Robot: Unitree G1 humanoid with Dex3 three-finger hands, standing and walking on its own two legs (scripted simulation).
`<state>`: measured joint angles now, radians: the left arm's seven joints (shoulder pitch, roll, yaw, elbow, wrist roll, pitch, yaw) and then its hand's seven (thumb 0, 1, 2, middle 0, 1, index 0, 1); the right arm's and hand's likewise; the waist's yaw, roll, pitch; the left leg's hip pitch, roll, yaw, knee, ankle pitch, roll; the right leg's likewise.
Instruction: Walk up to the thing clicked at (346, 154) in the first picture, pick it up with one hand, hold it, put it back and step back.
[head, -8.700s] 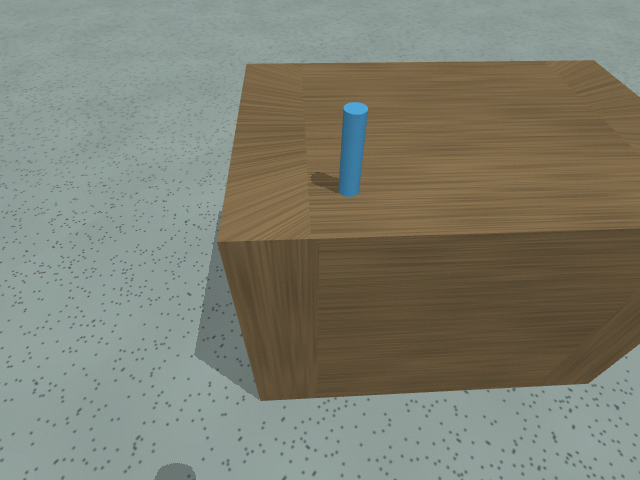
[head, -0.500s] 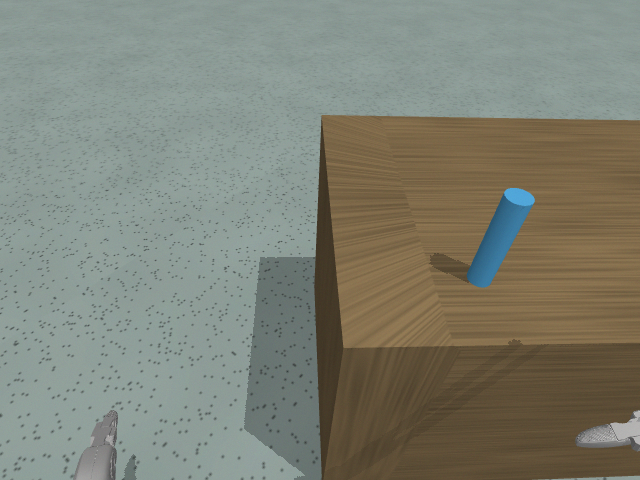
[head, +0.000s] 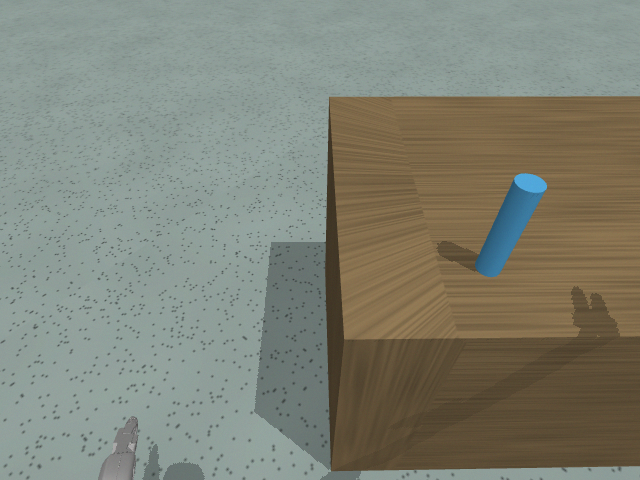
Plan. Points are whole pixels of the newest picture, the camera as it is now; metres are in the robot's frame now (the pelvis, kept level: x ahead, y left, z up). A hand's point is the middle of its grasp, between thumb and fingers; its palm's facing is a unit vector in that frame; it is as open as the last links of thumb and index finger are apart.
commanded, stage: go down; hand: right
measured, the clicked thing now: (506, 229) +0.46 -0.27 +0.06
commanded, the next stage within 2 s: none
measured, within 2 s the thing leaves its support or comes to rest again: neither
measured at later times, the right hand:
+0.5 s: hand out of the picture +0.32 -0.42 +0.15, palm faces +0.30 +0.95 +0.00, open 17.4 cm
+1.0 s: hand out of the picture +0.34 -0.44 +0.15, palm faces +0.32 +0.95 +0.00, open 17.5 cm
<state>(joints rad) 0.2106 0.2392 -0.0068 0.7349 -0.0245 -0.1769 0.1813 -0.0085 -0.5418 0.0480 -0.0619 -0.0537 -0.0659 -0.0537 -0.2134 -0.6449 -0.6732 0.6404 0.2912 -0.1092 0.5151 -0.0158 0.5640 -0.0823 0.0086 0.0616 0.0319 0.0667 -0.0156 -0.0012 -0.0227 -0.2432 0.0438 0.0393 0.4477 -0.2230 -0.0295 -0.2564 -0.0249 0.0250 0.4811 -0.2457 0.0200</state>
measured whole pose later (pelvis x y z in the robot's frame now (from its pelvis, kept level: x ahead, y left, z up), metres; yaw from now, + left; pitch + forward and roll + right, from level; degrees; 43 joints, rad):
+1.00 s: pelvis +0.01 -0.01 -0.01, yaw +0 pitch +9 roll +2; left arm 0.23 0.25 -0.06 0.66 0.00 -0.22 0.22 -0.01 -0.57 0.08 -0.07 -0.06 -0.06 -0.07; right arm -0.52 -0.94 -0.76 1.06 0.21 -0.08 0.62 -0.02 0.54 -0.08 0.02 0.06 0.03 0.06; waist 0.05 0.01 -0.08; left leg -0.43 0.02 0.05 0.55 -0.27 -0.03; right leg -0.48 -0.05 0.04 0.66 -0.33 0.02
